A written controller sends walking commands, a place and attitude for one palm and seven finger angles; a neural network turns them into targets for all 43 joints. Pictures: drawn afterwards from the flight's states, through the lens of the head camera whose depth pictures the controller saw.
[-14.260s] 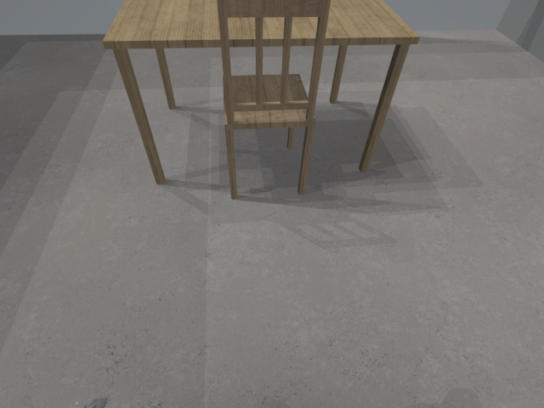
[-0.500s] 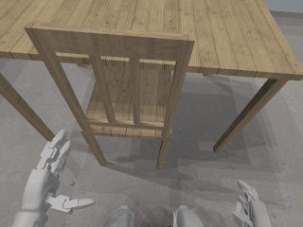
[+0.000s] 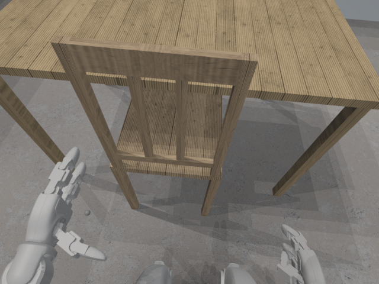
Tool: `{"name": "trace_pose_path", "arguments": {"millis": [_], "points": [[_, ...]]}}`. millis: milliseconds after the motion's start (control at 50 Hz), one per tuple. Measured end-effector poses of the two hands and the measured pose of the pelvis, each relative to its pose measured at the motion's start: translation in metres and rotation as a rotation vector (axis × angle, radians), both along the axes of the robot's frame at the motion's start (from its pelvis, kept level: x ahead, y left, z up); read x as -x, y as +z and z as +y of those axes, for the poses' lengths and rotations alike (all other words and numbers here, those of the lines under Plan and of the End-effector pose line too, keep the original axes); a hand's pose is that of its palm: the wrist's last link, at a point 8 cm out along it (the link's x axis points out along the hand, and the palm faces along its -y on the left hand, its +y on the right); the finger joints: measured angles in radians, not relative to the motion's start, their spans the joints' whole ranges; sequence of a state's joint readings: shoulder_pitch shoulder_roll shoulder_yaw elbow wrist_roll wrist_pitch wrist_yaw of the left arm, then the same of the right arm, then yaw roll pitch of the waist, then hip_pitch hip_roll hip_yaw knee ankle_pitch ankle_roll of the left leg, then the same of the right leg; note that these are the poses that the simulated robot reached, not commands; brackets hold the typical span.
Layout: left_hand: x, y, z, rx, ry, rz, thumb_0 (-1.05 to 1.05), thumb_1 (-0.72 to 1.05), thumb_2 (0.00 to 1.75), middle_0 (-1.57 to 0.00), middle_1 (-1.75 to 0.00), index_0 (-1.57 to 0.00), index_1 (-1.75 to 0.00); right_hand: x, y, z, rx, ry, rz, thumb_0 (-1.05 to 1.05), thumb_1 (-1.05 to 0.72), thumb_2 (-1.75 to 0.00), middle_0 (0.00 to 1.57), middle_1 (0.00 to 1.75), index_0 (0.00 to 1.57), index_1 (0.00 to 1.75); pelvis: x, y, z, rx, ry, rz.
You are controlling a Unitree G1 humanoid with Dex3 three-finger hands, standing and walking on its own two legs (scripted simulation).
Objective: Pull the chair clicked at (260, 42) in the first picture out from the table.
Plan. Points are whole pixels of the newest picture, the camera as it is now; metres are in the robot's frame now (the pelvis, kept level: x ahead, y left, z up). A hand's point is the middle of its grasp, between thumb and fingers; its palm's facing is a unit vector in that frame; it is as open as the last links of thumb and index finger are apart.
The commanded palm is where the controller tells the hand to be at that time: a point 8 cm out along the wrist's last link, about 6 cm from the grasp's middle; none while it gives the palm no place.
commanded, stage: raise the hand toward the chair's back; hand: left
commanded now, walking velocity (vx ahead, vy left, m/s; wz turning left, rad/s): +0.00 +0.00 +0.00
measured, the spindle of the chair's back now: (142, 123) +0.48 +0.15 +0.01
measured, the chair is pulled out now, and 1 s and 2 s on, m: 0.00 0.00 0.00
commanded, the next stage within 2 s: aim the fingers beside a spindle in 0.50 s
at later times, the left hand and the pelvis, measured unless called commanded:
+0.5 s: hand (96, 210) +0.24 +0.19 +0.04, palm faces -0.01 -1.00 -0.07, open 16.9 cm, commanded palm +0.22 +0.25 +0.05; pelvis +0.00 -0.01 +0.00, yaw +0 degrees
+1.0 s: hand (109, 201) +0.27 +0.18 +0.03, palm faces -0.03 -1.00 -0.05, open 16.9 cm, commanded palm +0.25 +0.23 +0.03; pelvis +0.00 -0.02 -0.01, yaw +0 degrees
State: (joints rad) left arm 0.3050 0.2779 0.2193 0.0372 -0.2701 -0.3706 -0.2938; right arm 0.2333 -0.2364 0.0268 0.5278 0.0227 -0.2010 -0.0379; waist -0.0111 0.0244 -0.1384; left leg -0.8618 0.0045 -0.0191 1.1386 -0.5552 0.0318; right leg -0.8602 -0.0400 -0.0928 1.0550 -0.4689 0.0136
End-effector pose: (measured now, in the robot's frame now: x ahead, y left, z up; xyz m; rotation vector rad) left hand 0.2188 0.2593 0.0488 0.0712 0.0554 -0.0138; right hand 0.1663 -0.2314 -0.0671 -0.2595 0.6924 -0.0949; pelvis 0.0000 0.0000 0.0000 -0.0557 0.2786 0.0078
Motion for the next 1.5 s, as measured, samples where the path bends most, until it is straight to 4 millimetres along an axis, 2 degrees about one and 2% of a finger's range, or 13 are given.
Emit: {"name": "trace_pose_path", "arguments": {"millis": [240,720,1060,1500], "points": [[-0.008,-0.001,-0.006,0.012,-0.002,0.009,-0.01,-0.50,0.30,-0.06,-0.08,-0.06,-0.08,0.015,0.003,-0.022,0.026,-0.050,0.029,0.01,-0.90,-0.90,0.20,0.30,0.20,0.30,-0.002,0.004,-0.004,-0.009,-0.008,0.002],[-0.006,-0.002,-0.022,0.010,0.003,-0.007,-0.01,-0.50,0.30,-0.06,-0.08,-0.06,-0.08,0.000,-0.003,-0.025,-0.003,-0.018,-0.002,0.01,-0.90,-0.90,0.20,0.30,0.20,0.30,0.000,0.001,-0.019,-0.018,-0.002,0.005],[-0.032,-0.017,-0.030,0.023,-0.017,-0.020,-0.01,-0.50,0.30,-0.06,-0.08,-0.06,-0.08,0.018,-0.016,-0.036,0.016,-0.044,0.058,0.01,-0.90,-0.90,0.20,0.30,0.20,0.30,0.003,-0.006,-0.020,-0.022,-0.011,0.031],[-0.071,-0.039,-0.045,0.041,-0.032,-0.024,-0.01,-0.50,0.30,-0.06,-0.08,-0.06,-0.08,0.028,-0.035,-0.027,0.010,-0.043,0.135,0.01,-0.90,-0.90,0.20,0.30,0.20,0.30,0.006,-0.017,-0.011,-0.021,-0.019,0.073]]}}
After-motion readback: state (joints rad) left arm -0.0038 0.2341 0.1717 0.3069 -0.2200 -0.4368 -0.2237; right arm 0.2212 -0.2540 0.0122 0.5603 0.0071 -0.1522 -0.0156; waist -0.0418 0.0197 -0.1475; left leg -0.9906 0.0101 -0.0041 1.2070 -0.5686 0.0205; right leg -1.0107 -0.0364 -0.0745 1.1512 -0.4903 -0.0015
